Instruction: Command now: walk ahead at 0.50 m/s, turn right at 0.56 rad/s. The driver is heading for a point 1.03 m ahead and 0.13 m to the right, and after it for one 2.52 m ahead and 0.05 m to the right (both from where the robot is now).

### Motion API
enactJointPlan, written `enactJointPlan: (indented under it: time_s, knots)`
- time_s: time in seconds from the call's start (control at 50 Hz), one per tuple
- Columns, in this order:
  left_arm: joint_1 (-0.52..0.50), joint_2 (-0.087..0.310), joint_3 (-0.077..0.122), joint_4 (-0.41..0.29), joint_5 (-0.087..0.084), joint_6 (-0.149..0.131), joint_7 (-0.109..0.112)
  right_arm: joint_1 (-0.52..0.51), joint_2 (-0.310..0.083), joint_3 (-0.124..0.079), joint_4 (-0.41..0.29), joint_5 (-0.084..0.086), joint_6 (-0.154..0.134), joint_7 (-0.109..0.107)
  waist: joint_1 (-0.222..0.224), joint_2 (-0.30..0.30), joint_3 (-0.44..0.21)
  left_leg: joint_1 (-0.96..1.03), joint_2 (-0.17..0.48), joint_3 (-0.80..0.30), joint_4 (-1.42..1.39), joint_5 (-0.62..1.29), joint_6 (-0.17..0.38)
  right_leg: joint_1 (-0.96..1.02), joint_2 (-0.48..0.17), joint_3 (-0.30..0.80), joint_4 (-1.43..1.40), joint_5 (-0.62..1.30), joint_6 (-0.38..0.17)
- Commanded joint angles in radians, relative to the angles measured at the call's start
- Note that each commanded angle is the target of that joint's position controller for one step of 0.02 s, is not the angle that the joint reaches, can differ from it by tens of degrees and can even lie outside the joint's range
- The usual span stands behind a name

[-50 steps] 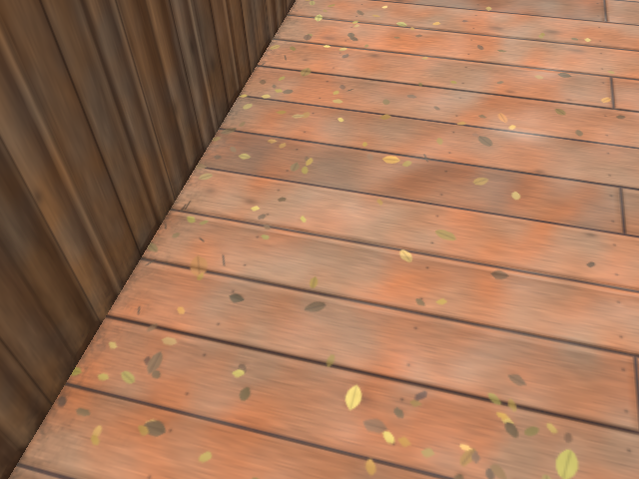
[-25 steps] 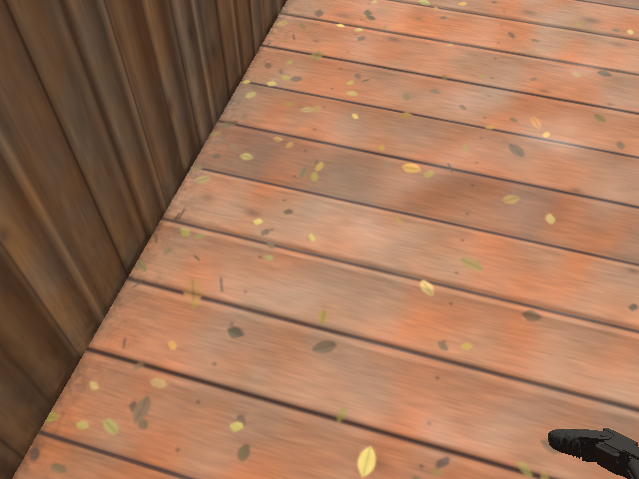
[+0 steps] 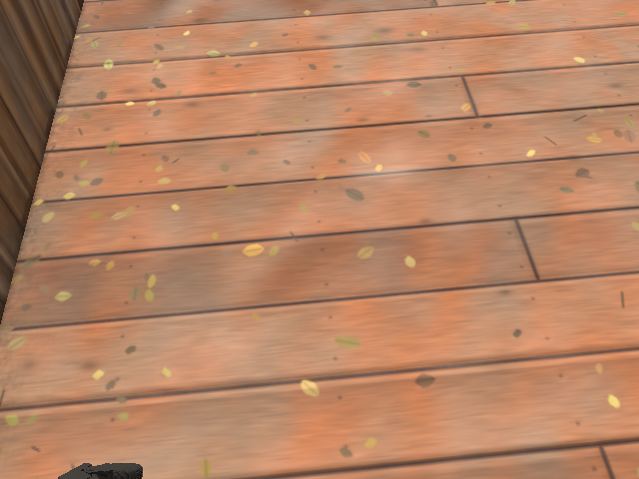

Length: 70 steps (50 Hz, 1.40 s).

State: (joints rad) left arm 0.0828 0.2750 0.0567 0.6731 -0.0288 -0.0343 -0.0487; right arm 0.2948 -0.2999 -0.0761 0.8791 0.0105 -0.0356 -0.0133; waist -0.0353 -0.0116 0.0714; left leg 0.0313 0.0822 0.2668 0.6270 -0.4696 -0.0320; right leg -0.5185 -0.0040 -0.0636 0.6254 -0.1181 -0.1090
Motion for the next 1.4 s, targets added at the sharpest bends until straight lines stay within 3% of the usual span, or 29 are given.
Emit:
enactJointPlan:
  time_s: [0.02,0.04,0.06,0.08,0.1,0.18,0.28,0.38,0.44,0.46,0.48,0.5,0.52,0.54,0.58,0.62,0.74,0.86,0.92,0.96,0.98,1.0,1.02,1.04,1.06,1.1,1.22,1.3,1.4]
  knots:
    - [0.358,0.311,0.1,-0.02,0.007,-0.01,0.02,-0.002,-0.057,0.017,-0.15,-0.007,-0.07,0.012,0.131,-0.171,-0.464,-0.75,-0.142,-0.305,0.8,-0.154,0.012,0.949,-0.348,0.946,-0.298,-0.254,-0.355]
    - [0.336,0.233,0.078,-0.012,0.016,-0.026,0.013,-0.124,-0.133,-0.003,-0.179,0.034,-0.097,0.023,0.17,-0.081,-0.353,-0.85,-0.08,-0.371,0.799,-0.063,0.037,0.897,-0.324,0.819,-0.346,-0.208,-0.286]
    - [0.289,0.203,0.07,-0.011,0.013,-0.036,0.013,-0.147,-0.123,0.003,-0.191,0.036,-0.111,0.023,0.134,-0.042,-0.241,-0.847,-0.035,-0.363,0.716,0.025,0.057,0.761,-0.281,0.674,-0.34,-0.127,-0.246]
    - [0.215,0.171,0.06,-0.022,0.011,-0.039,0.015,-0.14,-0.119,0.002,-0.176,0.012,-0.115,0.015,0.083,0.019,-0.173,-0.785,0.005,-0.361,0.619,0.084,0.055,0.614,-0.235,0.563,-0.338,-0.016,-0.211]
    - [0.167,0.137,0.048,-0.039,0.019,-0.041,0.02,-0.124,-0.134,-0.007,-0.166,-0.005,-0.106,0.012,0.049,0.006,-0.145,-0.71,0.03,-0.365,0.555,0.124,0.048,0.512,-0.201,0.488,-0.355,0.086,-0.197]
    - [0.168,0.167,0.054,-0.048,0.017,-0.044,0.041,-0.121,-0.093,-0.001,-0.176,-0.027,-0.064,0.014,0.018,-0.004,-0.108,-0.63,0.024,-0.332,0.387,0.214,-0.016,0.34,-0.153,0.374,-0.404,0.247,-0.2]
    - [0.226,0.189,0.061,-0.03,0.01,-0.027,0.065,-0.303,-0.05,0.021,-0.226,-0.017,-0.066,0.022,0.088,-0.062,-0.062,-0.558,-0.047,-0.311,0.006,0.523,-0.048,0.26,-0.076,0.3,-0.39,0.081,-0.121]
    - [0.277,0.177,0.061,-0.007,0.003,-0.015,0.069,-0.35,-0.102,0.004,-0.251,-0.001,-0.086,0.041,0.097,-0.093,-0.065,-0.508,-0.073,-0.354,-0.126,0.498,-0.013,0.355,-0.129,0.429,-0.286,-0.011,-0.092]
    - [0.242,0.162,0.056,-0.017,0.005,-0.002,0.073,-0.208,-0.142,-0.021,-0.213,-0.002,-0.1,0.042,0.009,-0.129,-0.093,-0.343,-0.08,-0.341,-0.189,0.405,0.049,0.378,-0.118,0.477,-0.16,0.073,-0.052]
    - [0.244,0.112,0.038,-0.027,0.012,-0.002,0.069,-0.098,-0.179,-0.036,-0.195,-0.017,-0.105,0.038,-0.043,-0.088,-0.195,-0.149,-0.003,-0.393,-0.19,0.394,0.098,0.335,-0.06,0.425,0.027,0.064,-0.019]
    - [0.334,0.045,0.018,-0.049,0.009,-0.004,0.069,0.021,-0.257,-0.054,-0.184,-0.04,-0.103,0.032,-0.034,0.118,-0.354,0.201,0.217,-0.697,-0.202,0.265,0.211,0.077,0.062,0.298,0.351,-0.173,0.05]
    - [0.392,0.07,0.012,-0.068,-0.011,-0.008,0.074,0.067,-0.242,-0.054,-0.155,-0.022,-0.09,0.043,-0.013,0.357,-0.397,0.313,0.345,-1.069,-0.321,0.001,0.299,-0.172,0.084,0.244,0.584,-0.495,0.079]
    - [0.343,0.173,0.037,-0.049,-0.022,-0.002,0.081,0.005,-0.149,-0.028,-0.172,-0.003,-0.086,0.041,-0.03,0.217,-0.266,0.216,0.324,-1.001,-0.36,-0.137,0.258,-0.241,0.019,0.269,0.676,-0.413,0.085]
    - [0.256,0.197,0.044,-0.061,-0.014,0.006,0.083,-0.044,-0.115,-0.016,-0.181,-0.006,-0.076,0.034,-0.035,0.147,-0.162,0.094,0.278,-0.832,-0.366,-0.052,0.217,-0.242,-0.014,0.228,0.683,-0.331,0.088]
    - [0.203,0.165,0.046,-0.072,0.006,0.011,0.079,-0.091,-0.079,-0.001,-0.165,-0.02,-0.071,0.027,-0.005,0.102,-0.064,-0.079,0.195,-0.629,-0.402,0.176,0.197,-0.185,-0.069,0.22,0.594,-0.223,0.092]
    - [0.219,0.113,0.037,-0.068,-0.001,0.015,0.071,-0.081,-0.072,0.002,-0.142,-0.02,-0.079,0.027,0.011,0.115,-0.055,-0.135,0.157,-0.528,-0.441,0.274,0.203,-0.128,-0.081,0.2,0.536,-0.194,0.09]
    - [0.101,0.059,0.01,-0.109,0.019,0.001,0.055,-0.057,-0.13,-0.01,-0.081,0.006,-0.082,0.03,0.0,0.074,-0.028,-0.104,0.152,-0.372,-0.506,0.453,0.244,-0.162,-0.094,0.149,0.215,-0.019,0.117]
    - [-0.066,0.056,0.0,-0.166,0.007,-0.026,0.025,0.045,-0.178,-0.013,-0.01,0.027,-0.054,0.026,-0.053,0.089,0.002,-0.027,0.171,-0.305,-0.483,0.55,0.211,-0.076,-0.064,0.067,-0.043,0.073,0.092]
    - [-0.025,0.095,0.017,-0.161,0.011,-0.025,0.011,0.045,-0.204,-0.018,0.005,0.029,-0.029,0.027,0.004,0.114,-0.039,0.024,0.191,-0.278,-0.372,0.755,0.19,0.047,-0.024,0.034,-0.099,-0.017,0.041]
    - [0.243,0.17,0.062,-0.078,0.021,-0.019,0.024,0.036,-0.17,0.001,0.004,0.024,-0.024,0.024,0.147,0.078,-0.208,-0.13,0.114,-0.208,-0.037,0.879,0.134,0.483,-0.009,0.026,-0.131,0.039,-0.013]
    - [0.393,0.26,0.082,-0.061,0.042,-0.016,0.043,0.061,-0.079,0.032,-0.035,-0.008,-0.034,0.024,0.184,-0.089,-0.352,-0.43,0.024,-0.184,0.335,0.499,0.076,0.812,-0.26,0.349,-0.126,0.007,-0.102]
    - [0.39,0.279,0.077,-0.065,0.043,-0.019,0.041,0.132,-0.03,0.05,-0.036,-0.001,-0.054,0.027,0.132,-0.254,-0.464,-0.654,-0.11,-0.311,0.578,-0.123,0.051,0.916,-0.425,0.754,-0.275,-0.138,-0.208]
    - [0.347,0.187,0.053,-0.066,0.036,-0.028,0.036,0.057,-0.143,0.018,-0.035,0.029,-0.06,0.031,0.154,-0.137,-0.343,-0.746,-0.056,-0.389,0.663,-0.092,0.059,0.816,-0.393,0.672,-0.308,-0.199,-0.166]
    - [0.287,0.157,0.04,-0.061,0.029,-0.035,0.034,-0.002,-0.156,0.01,-0.058,0.042,-0.065,0.033,0.129,-0.122,-0.213,-0.772,-0.013,-0.367,0.641,0.004,0.068,0.686,-0.355,0.507,-0.33,-0.14,-0.133]
    - [0.231,0.127,0.032,-0.055,0.028,-0.041,0.031,-0.027,-0.139,0.01,-0.054,0.033,-0.062,0.028,0.097,-0.073,-0.155,-0.74,0.024,-0.355,0.594,0.087,0.062,0.576,-0.305,0.403,-0.361,-0.082,-0.108]
    - [0.162,0.087,0.024,-0.047,0.037,-0.059,0.028,0.009,-0.113,0.004,-0.036,0.023,-0.039,0.025,0.042,-0.101,-0.101,-0.646,0.062,-0.365,0.539,0.198,0.044,0.438,-0.251,0.26,-0.435,0.014,-0.086]
    - [0.166,0.1,0.037,0.02,0.051,-0.088,0.046,-0.062,-0.053,0.005,-0.068,0.017,-0.004,0.023,0.027,-0.051,-0.025,-0.724,0.045,-0.394,0.37,0.411,0.008,0.401,-0.232,0.042,-0.509,0.192,-0.082]
    - [0.188,0.135,0.046,0.049,0.042,-0.079,0.06,-0.188,-0.025,0.02,-0.113,0.007,-0.014,0.05,0.07,-0.023,0.014,-0.701,0.028,-0.315,0.137,0.565,0.023,0.433,-0.226,-0.064,-0.529,0.202,-0.054]
    - [0.257,0.165,0.06,0.098,0.021,-0.041,0.069,-0.31,-0.021,0.027,-0.195,0.01,-0.017,0.082,0.106,-0.014,0.038,-0.762,0.003,-0.241,0.011,0.463,0.075,0.624,-0.28,-0.118,-0.44,0.37,-0.04]
